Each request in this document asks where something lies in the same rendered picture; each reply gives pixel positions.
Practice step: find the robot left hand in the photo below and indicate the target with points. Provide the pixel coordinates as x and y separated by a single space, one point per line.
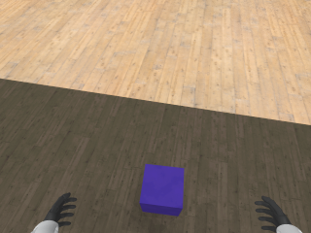
54 213

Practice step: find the carton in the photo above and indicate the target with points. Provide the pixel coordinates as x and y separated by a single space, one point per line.
162 190

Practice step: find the robot left forearm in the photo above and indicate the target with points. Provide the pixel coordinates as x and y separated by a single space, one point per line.
47 226

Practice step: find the robot right hand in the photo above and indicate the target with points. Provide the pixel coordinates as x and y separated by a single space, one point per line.
278 217

